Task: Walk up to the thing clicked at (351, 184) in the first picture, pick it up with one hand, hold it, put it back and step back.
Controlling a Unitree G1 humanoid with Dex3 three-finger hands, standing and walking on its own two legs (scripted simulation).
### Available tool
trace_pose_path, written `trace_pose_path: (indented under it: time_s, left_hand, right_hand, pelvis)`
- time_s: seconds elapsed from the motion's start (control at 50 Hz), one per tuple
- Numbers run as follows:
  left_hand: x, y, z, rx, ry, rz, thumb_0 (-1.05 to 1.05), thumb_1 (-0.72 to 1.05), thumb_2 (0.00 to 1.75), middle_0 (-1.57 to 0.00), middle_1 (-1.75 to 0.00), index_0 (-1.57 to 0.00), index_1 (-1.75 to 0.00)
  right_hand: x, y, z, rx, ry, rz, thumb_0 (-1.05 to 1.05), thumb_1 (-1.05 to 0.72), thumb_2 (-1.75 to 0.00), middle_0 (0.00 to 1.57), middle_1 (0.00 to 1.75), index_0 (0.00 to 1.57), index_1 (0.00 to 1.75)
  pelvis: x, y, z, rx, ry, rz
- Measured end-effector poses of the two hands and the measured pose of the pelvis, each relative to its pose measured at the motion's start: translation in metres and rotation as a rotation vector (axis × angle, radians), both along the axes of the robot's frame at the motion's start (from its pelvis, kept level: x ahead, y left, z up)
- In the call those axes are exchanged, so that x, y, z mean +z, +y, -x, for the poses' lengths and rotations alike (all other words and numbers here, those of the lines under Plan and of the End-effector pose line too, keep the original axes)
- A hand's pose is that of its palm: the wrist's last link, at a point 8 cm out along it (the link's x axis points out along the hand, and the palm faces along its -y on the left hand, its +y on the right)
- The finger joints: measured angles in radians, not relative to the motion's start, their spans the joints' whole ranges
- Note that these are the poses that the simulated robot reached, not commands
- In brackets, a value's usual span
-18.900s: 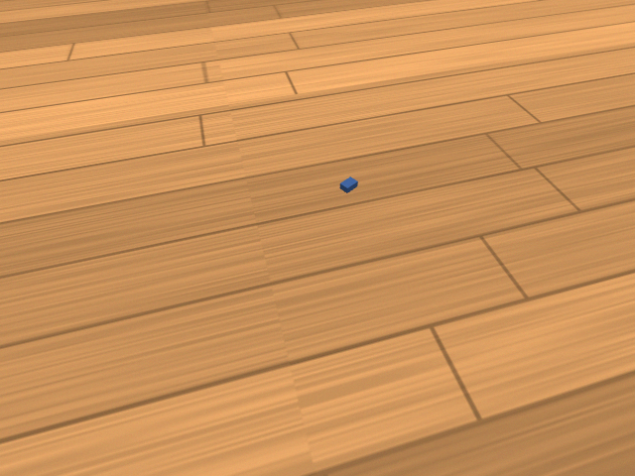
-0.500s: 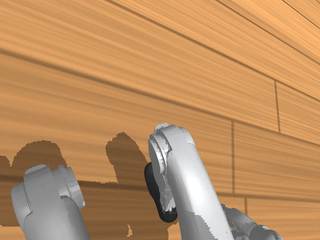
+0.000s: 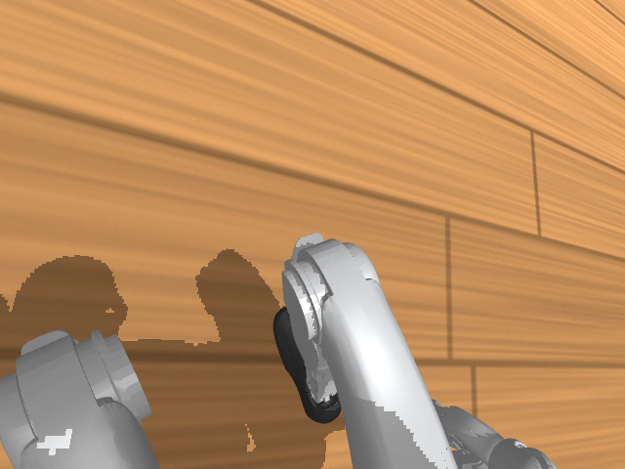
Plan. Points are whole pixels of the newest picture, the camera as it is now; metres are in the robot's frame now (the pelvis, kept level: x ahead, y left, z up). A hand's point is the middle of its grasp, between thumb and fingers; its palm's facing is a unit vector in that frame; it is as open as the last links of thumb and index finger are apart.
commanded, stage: close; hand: left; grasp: from above
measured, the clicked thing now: out of the picture +0.44 +0.31 -0.27
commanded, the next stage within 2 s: settle in 1.40 s
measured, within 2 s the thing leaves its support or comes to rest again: leaves its support in 1.68 s
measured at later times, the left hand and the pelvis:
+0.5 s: hand out of the picture +0.42 +0.31 -0.23, palm faces -0.44 -0.09 -0.89, open 9.4 cm; pelvis -0.01 +0.00 +0.01, yaw -1 degrees
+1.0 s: hand out of the picture +0.43 +0.32 -0.23, palm faces -0.46 -0.13 -0.88, open 7.9 cm; pelvis -0.01 +0.00 +0.00, yaw +0 degrees
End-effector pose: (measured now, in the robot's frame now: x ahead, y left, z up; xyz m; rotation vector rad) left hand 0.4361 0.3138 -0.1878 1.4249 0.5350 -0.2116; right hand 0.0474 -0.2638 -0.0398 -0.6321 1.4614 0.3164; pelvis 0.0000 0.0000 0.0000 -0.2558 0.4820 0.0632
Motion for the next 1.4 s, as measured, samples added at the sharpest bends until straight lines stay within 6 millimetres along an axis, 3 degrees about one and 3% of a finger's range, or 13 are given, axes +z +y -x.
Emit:
trace_pose_path:
  time_s: [0.22,0.48,0.68,0.86,1.12,1.4]
  left_hand:
    - [0.008,0.001,0.000,-0.039,0.021,0.003,0.00,0.05,0.53,-0.49,-0.69,-0.52,-0.65]
    - [0.012,-0.003,0.010,-0.104,-0.024,-0.015,0.00,0.19,0.42,-0.61,-0.55,-0.64,-0.51]
    - [0.005,0.001,0.009,-0.042,-0.023,-0.005,0.00,0.28,0.34,-0.69,-0.48,-0.71,-0.44]
    - [0.009,0.007,0.003,-0.030,-0.002,-0.003,-0.01,0.35,0.25,-0.76,-0.43,-0.79,-0.38]
    - [0.011,0.007,0.003,-0.060,0.006,-0.010,-0.01,0.41,0.14,-0.81,-0.31,-0.85,-0.27]
    - [0.012,0.007,0.000,-0.038,-0.011,-0.013,0.00,0.41,0.06,-0.89,-0.18,-0.94,-0.15]
  right_hand:
    - [-0.007,0.002,-0.008,0.006,-0.022,-0.001,0.00,-0.91,-0.90,0.20,0.30,0.20,0.30]
    - [0.005,-0.003,0.000,-0.003,-0.032,0.046,0.00,-0.91,-0.89,0.20,0.30,0.20,0.30]
    - [0.016,-0.001,0.003,0.008,-0.010,0.045,0.00,-0.91,-0.89,0.20,0.30,0.20,0.30]
    - [0.009,0.005,-0.007,0.035,-0.042,0.020,0.00,-0.91,-0.90,0.20,0.30,0.20,0.30]
    - [-0.003,0.010,-0.010,0.042,-0.041,-0.015,0.00,-0.91,-0.90,0.20,0.30,0.20,0.30]
    - [0.007,-0.001,0.000,0.016,-0.019,0.028,0.00,-0.91,-0.90,0.20,0.30,0.20,0.30]
  pelvis:
    - [0.001,-0.001,0.001,-0.005,-0.008,0.002]
    - [0.005,0.001,0.007,-0.006,-0.019,0.008]
    - [0.007,0.004,0.006,-0.005,-0.002,0.018]
    - [0.004,0.005,0.004,0.000,-0.013,0.020]
    - [0.003,0.001,0.005,-0.003,-0.019,0.009]
    - [0.006,0.001,0.006,-0.005,-0.009,0.006]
